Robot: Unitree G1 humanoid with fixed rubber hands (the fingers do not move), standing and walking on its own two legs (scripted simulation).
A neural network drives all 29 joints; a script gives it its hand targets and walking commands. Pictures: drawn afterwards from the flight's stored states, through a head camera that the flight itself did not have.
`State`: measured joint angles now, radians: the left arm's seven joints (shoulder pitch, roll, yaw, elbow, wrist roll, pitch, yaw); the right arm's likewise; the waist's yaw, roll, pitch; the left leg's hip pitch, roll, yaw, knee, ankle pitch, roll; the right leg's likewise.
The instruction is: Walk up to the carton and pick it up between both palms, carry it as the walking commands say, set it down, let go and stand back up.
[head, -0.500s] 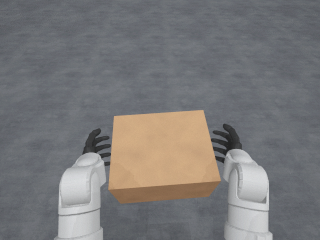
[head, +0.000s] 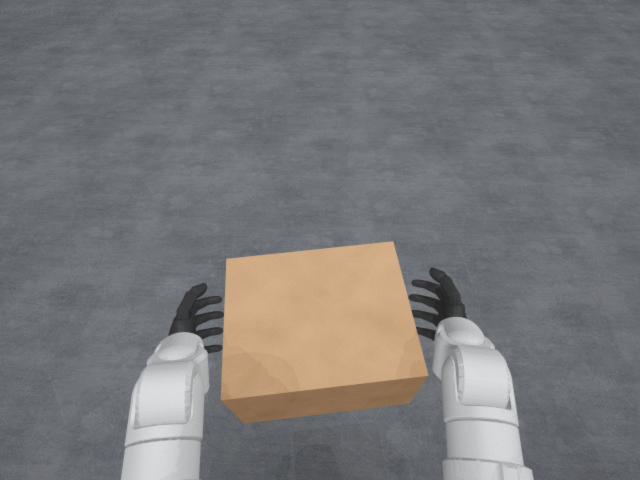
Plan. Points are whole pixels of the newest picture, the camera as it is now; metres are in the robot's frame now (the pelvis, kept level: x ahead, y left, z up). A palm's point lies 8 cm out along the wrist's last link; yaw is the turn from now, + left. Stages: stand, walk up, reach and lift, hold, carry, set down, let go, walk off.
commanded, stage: carry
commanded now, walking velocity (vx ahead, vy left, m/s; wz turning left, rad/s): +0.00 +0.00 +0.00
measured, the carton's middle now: (319, 332) +0.33 -0.01 -0.07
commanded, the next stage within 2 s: none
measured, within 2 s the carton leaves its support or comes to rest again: neither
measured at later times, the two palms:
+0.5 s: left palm (179, 321) +0.31 +0.17 +0.02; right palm (436, 296) +0.32 -0.16 +0.04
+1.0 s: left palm (161, 360) +0.25 +0.17 +0.04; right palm (450, 343) +0.26 -0.15 +0.05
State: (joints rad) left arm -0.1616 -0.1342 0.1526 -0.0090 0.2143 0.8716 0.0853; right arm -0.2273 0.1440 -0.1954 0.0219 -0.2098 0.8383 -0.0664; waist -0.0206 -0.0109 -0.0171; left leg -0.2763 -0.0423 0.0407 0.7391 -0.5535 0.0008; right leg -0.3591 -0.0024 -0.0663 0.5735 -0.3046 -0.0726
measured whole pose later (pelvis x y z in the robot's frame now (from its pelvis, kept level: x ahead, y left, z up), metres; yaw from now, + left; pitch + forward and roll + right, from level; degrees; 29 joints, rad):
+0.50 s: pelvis +0.04 +0.01 +0.00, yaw +0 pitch +6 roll +0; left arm -0.12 -0.13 0.15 0.09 0.22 0.74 0.05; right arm -0.18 0.14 -0.21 0.12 -0.21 0.70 -0.05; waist -0.01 -0.03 -0.14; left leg -0.27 0.00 0.07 0.58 -0.36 0.00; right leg -0.31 0.02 -0.09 0.56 -0.34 -0.07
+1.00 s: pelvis -0.02 +0.02 +0.00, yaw +0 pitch +2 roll +0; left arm -0.15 -0.13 0.15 0.07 0.21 0.83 0.06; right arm -0.17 0.14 -0.22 0.09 -0.21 0.77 -0.05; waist -0.01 -0.03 -0.13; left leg -0.27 0.00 0.08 0.57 -0.33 0.03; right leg -0.31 0.02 -0.09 0.56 -0.28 -0.06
